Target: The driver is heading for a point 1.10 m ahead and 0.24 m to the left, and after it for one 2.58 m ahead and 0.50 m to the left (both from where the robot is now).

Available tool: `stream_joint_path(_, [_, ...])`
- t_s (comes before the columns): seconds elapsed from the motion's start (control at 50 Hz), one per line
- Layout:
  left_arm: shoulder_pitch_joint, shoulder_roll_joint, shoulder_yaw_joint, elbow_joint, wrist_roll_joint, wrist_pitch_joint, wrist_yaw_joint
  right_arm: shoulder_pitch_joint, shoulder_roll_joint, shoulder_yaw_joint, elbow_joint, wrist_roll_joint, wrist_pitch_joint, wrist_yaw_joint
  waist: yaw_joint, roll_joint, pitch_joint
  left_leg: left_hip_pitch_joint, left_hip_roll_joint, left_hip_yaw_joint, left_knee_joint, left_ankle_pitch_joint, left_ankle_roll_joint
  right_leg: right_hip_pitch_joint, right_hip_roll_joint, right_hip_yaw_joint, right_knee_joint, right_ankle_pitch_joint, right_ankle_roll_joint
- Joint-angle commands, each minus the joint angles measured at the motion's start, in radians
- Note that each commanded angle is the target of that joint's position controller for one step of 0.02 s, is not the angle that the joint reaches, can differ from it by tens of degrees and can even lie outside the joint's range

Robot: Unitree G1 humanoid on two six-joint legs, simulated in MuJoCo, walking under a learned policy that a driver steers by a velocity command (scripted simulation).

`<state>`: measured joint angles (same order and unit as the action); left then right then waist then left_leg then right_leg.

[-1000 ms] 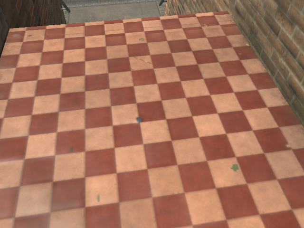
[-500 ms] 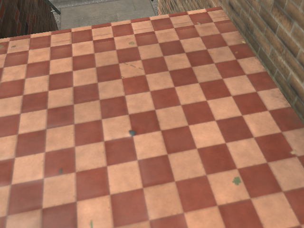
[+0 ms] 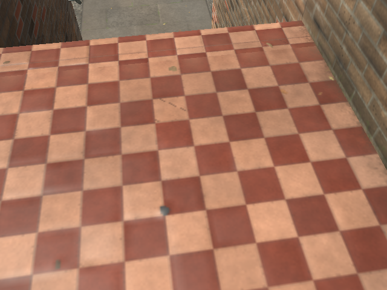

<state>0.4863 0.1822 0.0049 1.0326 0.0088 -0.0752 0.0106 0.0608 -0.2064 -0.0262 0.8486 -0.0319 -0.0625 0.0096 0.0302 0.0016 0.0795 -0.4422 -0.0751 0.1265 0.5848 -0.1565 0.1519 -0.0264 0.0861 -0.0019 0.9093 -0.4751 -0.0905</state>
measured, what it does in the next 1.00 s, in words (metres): walks ahead: right foot, then left foot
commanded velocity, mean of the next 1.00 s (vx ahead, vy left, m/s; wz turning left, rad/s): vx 0.39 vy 0.00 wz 0.13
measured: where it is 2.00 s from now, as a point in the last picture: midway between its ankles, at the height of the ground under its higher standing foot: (198, 233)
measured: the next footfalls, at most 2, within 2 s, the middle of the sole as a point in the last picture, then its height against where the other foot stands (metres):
right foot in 0.52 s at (246, 288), level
left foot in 1.00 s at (195, 242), level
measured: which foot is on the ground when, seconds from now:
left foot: down 0.00-0.54, up 0.56-0.98, down 1.00-1.00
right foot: up 0.00-0.50, down 0.52-1.00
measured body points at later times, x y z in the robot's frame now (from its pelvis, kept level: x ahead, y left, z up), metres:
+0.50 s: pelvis +0.28 -0.03 +0.01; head +0.31 -0.04 +0.46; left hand +0.49 +0.17 -0.09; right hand +0.16 -0.26 -0.13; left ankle +0.11 +0.05 -0.71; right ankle +0.41 -0.12 -0.71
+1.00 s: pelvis +0.49 -0.04 +0.01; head +0.52 -0.02 +0.46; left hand +0.44 +0.20 -0.14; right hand +0.64 -0.24 -0.12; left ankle +0.57 +0.04 -0.71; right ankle +0.42 -0.12 -0.71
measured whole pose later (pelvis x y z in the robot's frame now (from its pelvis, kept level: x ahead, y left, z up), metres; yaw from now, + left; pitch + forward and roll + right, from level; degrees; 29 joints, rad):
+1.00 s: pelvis +0.49 -0.04 +0.01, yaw +11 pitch -1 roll -2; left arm 0.32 0.19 0.03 1.00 0.01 -0.06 0.05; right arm 0.14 -0.18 -0.03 0.89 -0.04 -0.03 0.01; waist 0.01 0.01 0.08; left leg -0.42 -0.01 0.10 0.58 -0.12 0.12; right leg -0.10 0.01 -0.26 0.55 -0.42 -0.06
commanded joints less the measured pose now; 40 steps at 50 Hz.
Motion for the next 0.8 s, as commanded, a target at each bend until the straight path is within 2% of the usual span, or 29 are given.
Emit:
stream_joint_path(0.02, [-0.045, 0.150, 0.035, -0.108, 0.009, -0.015, -0.009, 0.239, -0.157, -0.053, 0.050, 0.030, 0.004, 0.000, -0.085, 0.041, -0.109, 0.513, 0.414, -0.676, -0.371, -0.339, 0.204, -0.611, -0.083, 0.075, 0.467, 0.130, -0.026])
stream_joint_path(0.04, [-0.090, 0.146, 0.037, -0.114, 0.013, -0.018, -0.013, 0.195, -0.105, -0.042, 0.049, 0.025, -0.005, 0.005, -0.062, -0.007, -0.038, 0.389, 0.376, -0.591, -0.413, -0.245, 0.174, -0.574, -0.111, 0.066, 0.410, 0.174, -0.027])
stream_joint_path(0.06, [-0.092, 0.129, 0.038, -0.109, 0.018, -0.009, -0.016, 0.197, -0.078, -0.032, 0.063, 0.020, -0.016, 0.004, -0.031, -0.020, -0.010, 0.309, 0.337, -0.504, -0.426, -0.129, 0.142, -0.526, -0.136, 0.068, 0.366, 0.189, -0.021])
stream_joint_path(0.08, [-0.066, 0.100, 0.032, -0.104, 0.027, 0.005, -0.023, 0.214, -0.055, -0.023, 0.083, 0.020, -0.024, 0.000, -0.002, -0.005, -0.012, 0.247, 0.306, -0.437, -0.443, -0.063, 0.119, -0.466, -0.152, 0.064, 0.321, 0.194, -0.006])
stream_joint_path(0.1, [-0.060, 0.075, 0.029, -0.099, 0.028, 0.015, -0.028, 0.237, -0.052, -0.020, 0.100, 0.021, -0.034, -0.001, 0.009, 0.002, -0.013, 0.223, 0.289, -0.390, -0.454, -0.005, 0.109, -0.443, -0.159, 0.056, 0.289, 0.197, 0.005])
stream_joint_path(0.14, [-0.098, 0.064, 0.028, -0.113, 0.030, 0.027, -0.035, 0.284, -0.078, -0.023, 0.128, 0.024, -0.049, -0.002, 0.015, 0.016, -0.001, 0.209, 0.267, -0.319, -0.474, 0.070, 0.104, -0.474, -0.177, 0.029, 0.229, 0.231, 0.024])
stream_joint_path(0.18, [-0.200, 0.076, 0.030, -0.147, 0.029, 0.034, -0.039, 0.322, -0.098, -0.025, 0.144, 0.025, -0.050, -0.001, 0.000, 0.027, 0.025, 0.225, 0.249, -0.275, -0.501, 0.096, 0.091, -0.555, -0.200, 0.004, 0.150, 0.313, 0.041])
stream_joint_path(0.22, [-0.299, 0.083, 0.030, -0.177, 0.024, 0.036, -0.040, 0.364, -0.097, -0.020, 0.155, 0.027, -0.048, 0.000, -0.026, 0.029, 0.037, 0.269, 0.232, -0.243, -0.502, 0.170, 0.068, -0.617, -0.207, -0.018, 0.050, 0.396, 0.056])
stream_joint_path(0.28, [-0.413, 0.072, 0.023, -0.208, 0.014, 0.033, -0.042, 0.424, -0.093, -0.014, 0.173, 0.028, -0.046, -0.003, -0.063, 0.044, 0.031, 0.331, 0.213, -0.202, -0.482, 0.275, 0.031, -0.620, -0.187, -0.049, -0.106, 0.489, 0.066])
stream_joint_path(0.34, [-0.504, 0.067, 0.018, -0.232, 0.012, 0.032, -0.042, 0.481, -0.094, -0.009, 0.192, 0.022, -0.044, -0.011, -0.096, 0.059, 0.031, 0.426, 0.224, -0.192, -0.455, 0.349, 0.024, -0.624, -0.161, -0.069, -0.213, 0.514, 0.062])
stream_joint_path(0.4, [-0.572, 0.075, 0.019, -0.258, 0.012, 0.025, -0.041, 0.515, -0.102, -0.008, 0.210, 0.010, -0.038, -0.020, -0.110, 0.066, 0.038, 0.540, 0.262, -0.198, -0.406, 0.436, 0.045, -0.639, -0.138, -0.075, -0.284, 0.453, 0.043])
stream_joint_path(0.44, [-0.568, 0.086, 0.023, -0.265, 0.012, 0.017, -0.039, 0.501, -0.115, -0.012, 0.216, 0.005, -0.036, -0.027, -0.089, 0.070, 0.036, 0.585, 0.288, -0.195, -0.357, 0.543, 0.046, -0.598, -0.120, -0.077, -0.329, 0.378, 0.015])
stream_joint_path(0.46, [-0.524, 0.093, 0.028, -0.254, 0.012, 0.012, -0.035, 0.477, -0.122, -0.013, 0.215, 0.005, -0.035, -0.030, -0.060, 0.076, 0.018, 0.581, 0.289, -0.180, -0.303, 0.667, 0.034, -0.519, -0.096, -0.086, -0.358, 0.335, -0.004])
stream_joint_path(0.48, [-0.434, 0.107, 0.037, -0.225, 0.013, 0.006, -0.028, 0.461, -0.132, -0.016, 0.216, 0.005, -0.034, -0.031, -0.020, 0.084, -0.027, 0.573, 0.283, -0.169, -0.207, 0.797, 0.021, -0.399, -0.062, -0.096, -0.383, 0.303, -0.024])
stream_joint_path(0.5, [-0.270, 0.126, 0.050, -0.169, 0.017, -0.003, -0.019, 0.440, -0.137, -0.016, 0.215, 0.010, -0.031, -0.029, 0.050, 0.063, -0.107, 0.532, 0.254, -0.141, -0.035, 0.825, 0.003, -0.207, -0.035, -0.108, -0.450, 0.340, -0.050])
stream_joint_path(0.52, [-0.090, 0.181, 0.071, -0.118, 0.038, -0.012, -0.007, 0.425, -0.124, -0.010, 0.195, 0.019, -0.035, -0.026, 0.118, 0.034, -0.213, 0.346, 0.221, -0.120, 0.196, 0.604, -0.014, 0.067, -0.144, 0.006, -0.448, 0.321, -0.094])
stream_joint_path(0.54, [0.036, 0.297, 0.102, -0.105, 0.064, -0.013, -0.001, 0.515, -0.019, 0.012, 0.162, 0.059, -0.036, -0.015, 0.103, -0.175, -0.380, -0.013, 0.071, -0.041, 0.604, 0.034, -0.067, 0.396, -0.469, 0.467, -0.478, 0.241, -0.226])
stream_joint_path(0.56, [0.000, 0.258, 0.099, -0.098, 0.023, 0.003, -0.015, 0.514, -0.095, -0.013, 0.183, 0.039, -0.035, -0.016, 0.092, -0.128, -0.399, -0.148, 0.008, -0.151, 0.754, -0.352, -0.056, 0.368, -0.512, 0.699, -0.612, 0.217, -0.269])
stream_joint_path(0.58, [-0.121, 0.213, 0.087, -0.108, 0.003, 0.006, -0.019, 0.416, -0.115, -0.023, 0.152, 0.026, -0.033, -0.015, 0.038, -0.078, -0.208, -0.214, 0.079, -0.180, 0.758, -0.258, -0.048, 0.209, -0.462, 0.526, -0.641, 0.170, -0.230])
stream_joint_path(0.6, [-0.204, 0.148, 0.072, -0.123, 0.002, -0.002, -0.024, 0.358, -0.095, -0.019, 0.137, 0.024, -0.036, -0.010, 0.014, -0.036, -0.113, -0.193, 0.114, -0.182, 0.702, -0.180, -0.049, 0.059, -0.426, 0.399, -0.688, 0.222, -0.195])
stream_joint_path(0.62, [-0.241, 0.107, 0.059, -0.122, 0.006, -0.011, -0.022, 0.343, -0.073, -0.020, 0.141, 0.022, -0.027, -0.010, -0.019, -0.024, -0.048, -0.140, 0.136, -0.178, 0.647, -0.151, -0.055, -0.053, -0.383, 0.289, -0.714, 0.379, -0.151])
stream_joint_path(0.64, [-0.241, 0.073, 0.047, -0.107, 0.004, -0.019, -0.016, 0.365, -0.052, -0.019, 0.148, 0.007, -0.010, -0.008, -0.051, -0.034, -0.023, -0.075, 0.146, -0.178, 0.606, -0.145, -0.070, -0.134, -0.349, 0.189, -0.721, 0.556, -0.118])
stream_joint_path(0.66, [-0.219, 0.060, 0.041, -0.091, 0.007, -0.029, -0.013, 0.395, -0.027, -0.017, 0.162, 0.001, 0.006, -0.005, -0.067, -0.042, -0.030, -0.027, 0.136, -0.169, 0.596, -0.147, -0.081, -0.166, -0.338, 0.119, -0.709, 0.732, -0.105])
stream_joint_path(0.7, [-0.179, 0.084, 0.042, -0.069, 0.005, -0.046, -0.011, 0.397, -0.021, -0.024, 0.155, 0.002, 0.024, -0.004, -0.091, -0.049, -0.045, -0.027, 0.113, -0.153, 0.578, -0.112, -0.092, -0.167, -0.322, 0.020, -0.682, 0.999, -0.095])
stream_joint_path(0.74, [-0.176, 0.106, 0.043, -0.070, 0.006, -0.046, -0.005, 0.334, -0.030, -0.028, 0.125, 0.005, 0.033, -0.002, -0.095, -0.074, -0.045, -0.072, 0.110, -0.131, 0.517, -0.041, -0.097, -0.157, -0.302, -0.054, -0.674, 1.068, -0.081])
stream_joint_path(0.8, [-0.181, 0.100, 0.034, -0.074, 0.002, -0.031, 0.011, 0.210, -0.016, -0.018, 0.073, 0.010, 0.033, 0.005, -0.077, -0.103, -0.033, -0.061, 0.109, -0.080, 0.303, 0.082, -0.101, -0.163, -0.261, -0.144, -0.659, 1.038, -0.057])
Velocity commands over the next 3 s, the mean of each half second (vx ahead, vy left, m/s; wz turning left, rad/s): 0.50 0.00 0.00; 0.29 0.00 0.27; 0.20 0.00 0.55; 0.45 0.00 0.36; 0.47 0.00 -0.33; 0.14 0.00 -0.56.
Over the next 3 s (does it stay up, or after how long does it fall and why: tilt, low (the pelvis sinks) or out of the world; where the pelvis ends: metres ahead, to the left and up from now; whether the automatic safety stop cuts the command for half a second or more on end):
stays up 1.02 0.34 0.01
